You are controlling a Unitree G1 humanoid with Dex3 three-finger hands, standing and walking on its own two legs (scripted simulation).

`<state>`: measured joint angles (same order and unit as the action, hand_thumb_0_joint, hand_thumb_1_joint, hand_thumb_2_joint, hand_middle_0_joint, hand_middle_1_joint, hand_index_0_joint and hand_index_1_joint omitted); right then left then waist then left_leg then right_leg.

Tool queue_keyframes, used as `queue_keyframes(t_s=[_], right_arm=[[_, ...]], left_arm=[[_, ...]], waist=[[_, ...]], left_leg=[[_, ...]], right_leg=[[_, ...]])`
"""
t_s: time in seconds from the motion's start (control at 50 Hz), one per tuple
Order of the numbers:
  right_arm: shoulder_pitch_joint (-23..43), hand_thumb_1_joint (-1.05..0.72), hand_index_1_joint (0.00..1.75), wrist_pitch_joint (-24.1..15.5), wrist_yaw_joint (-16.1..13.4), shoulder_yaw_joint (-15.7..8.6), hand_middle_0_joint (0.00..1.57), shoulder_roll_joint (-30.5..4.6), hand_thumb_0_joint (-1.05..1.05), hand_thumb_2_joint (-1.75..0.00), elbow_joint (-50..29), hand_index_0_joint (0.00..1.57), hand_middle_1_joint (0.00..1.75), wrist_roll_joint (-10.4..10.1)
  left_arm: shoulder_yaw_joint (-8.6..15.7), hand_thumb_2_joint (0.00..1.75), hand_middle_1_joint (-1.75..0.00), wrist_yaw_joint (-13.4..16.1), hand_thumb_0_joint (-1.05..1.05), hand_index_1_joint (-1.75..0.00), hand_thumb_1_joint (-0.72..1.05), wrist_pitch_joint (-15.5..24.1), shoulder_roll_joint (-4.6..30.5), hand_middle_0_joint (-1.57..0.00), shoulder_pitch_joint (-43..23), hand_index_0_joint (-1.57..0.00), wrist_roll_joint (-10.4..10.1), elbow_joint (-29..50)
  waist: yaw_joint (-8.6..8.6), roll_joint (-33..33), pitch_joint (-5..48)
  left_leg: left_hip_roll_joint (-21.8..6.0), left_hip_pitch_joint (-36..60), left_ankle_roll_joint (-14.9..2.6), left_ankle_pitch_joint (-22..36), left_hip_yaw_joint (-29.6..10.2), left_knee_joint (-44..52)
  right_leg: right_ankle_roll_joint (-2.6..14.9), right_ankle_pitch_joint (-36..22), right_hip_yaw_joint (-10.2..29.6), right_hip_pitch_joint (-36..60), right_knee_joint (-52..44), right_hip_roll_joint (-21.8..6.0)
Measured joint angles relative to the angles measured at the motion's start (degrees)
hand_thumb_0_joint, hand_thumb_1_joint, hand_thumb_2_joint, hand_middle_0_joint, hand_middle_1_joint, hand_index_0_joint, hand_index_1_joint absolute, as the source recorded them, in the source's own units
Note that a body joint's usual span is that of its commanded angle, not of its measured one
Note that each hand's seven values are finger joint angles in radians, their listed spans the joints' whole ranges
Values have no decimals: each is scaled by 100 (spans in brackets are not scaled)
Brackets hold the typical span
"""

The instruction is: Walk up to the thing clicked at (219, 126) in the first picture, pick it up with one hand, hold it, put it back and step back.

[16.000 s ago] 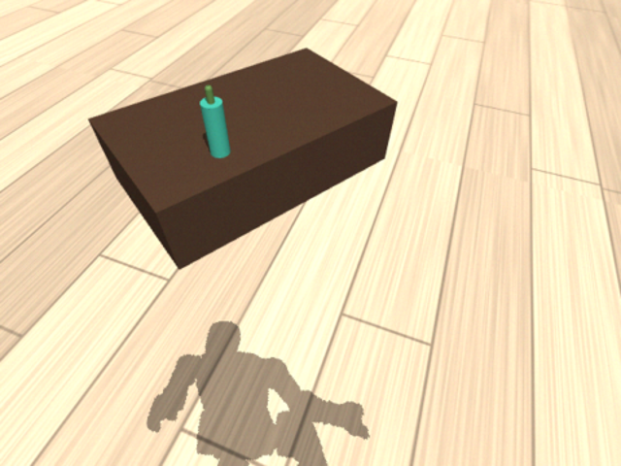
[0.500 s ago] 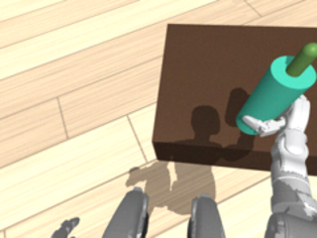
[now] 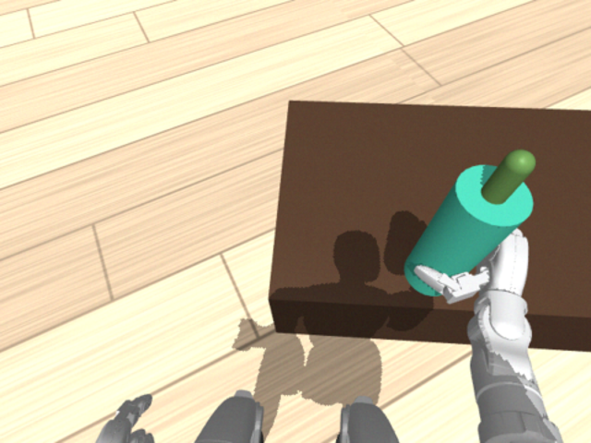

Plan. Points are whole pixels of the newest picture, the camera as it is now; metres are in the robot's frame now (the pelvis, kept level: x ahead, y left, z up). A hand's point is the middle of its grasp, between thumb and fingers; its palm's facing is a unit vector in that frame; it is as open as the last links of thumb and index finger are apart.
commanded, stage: lift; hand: right
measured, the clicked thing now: (464, 229) +0.38 -0.18 +0.07
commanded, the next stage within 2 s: hold in 0.62 s
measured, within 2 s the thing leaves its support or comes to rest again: neither
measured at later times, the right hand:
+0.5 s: hand (456, 248) +0.37 -0.18 +0.04, palm faces +0.22 +0.97 -0.03, open 11.0 cm
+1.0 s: hand (463, 252) +0.35 -0.18 +0.06, palm faces +0.23 +0.97 -0.02, open 11.0 cm
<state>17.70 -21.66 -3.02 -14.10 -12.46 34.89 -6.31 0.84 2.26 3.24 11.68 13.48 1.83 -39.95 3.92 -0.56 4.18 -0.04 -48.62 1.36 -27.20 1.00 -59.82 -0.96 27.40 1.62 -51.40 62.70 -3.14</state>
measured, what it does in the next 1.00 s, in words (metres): stands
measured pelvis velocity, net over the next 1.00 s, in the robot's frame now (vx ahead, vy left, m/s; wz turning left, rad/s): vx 0.01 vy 0.00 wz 0.00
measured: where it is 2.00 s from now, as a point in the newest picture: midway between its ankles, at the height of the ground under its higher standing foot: outside the picture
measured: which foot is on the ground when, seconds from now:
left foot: down 0.00-1.00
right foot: down 0.00-1.00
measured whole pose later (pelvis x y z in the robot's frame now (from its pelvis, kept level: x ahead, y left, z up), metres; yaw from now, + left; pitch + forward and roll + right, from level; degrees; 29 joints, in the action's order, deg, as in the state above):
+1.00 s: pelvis +0.01 +0.00 +0.04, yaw +0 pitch +9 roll +1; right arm 8.2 -20.7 -4.9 -9.4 -9.5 26.8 -7.1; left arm 1.2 3.6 2.5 11.4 12.9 1.2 -40.4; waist 1.9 0.2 1.5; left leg -0.3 -33.3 1.3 -23.9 0.2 -48.4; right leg -1.1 24.0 0.4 -35.4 50.6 -2.9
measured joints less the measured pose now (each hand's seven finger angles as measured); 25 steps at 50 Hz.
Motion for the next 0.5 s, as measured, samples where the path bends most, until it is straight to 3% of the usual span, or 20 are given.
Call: queue_keyframes(t_s=[0.5], right_arm=[[-638, 61, 115, -1, -63, 280, 71, 222, -8, -100, -505, 75, 110, -62]], left_arm=[[34, 91, -30, 57, 1, -30, 90, -71, -6, -19, -18, -19, -48, 3]], waist=[[-112, 37, -167]], left_leg=[[-4, 1014, -35, 177, -42, 746]], right_leg=[[-40, -205, -76, 1075, -830, 0]])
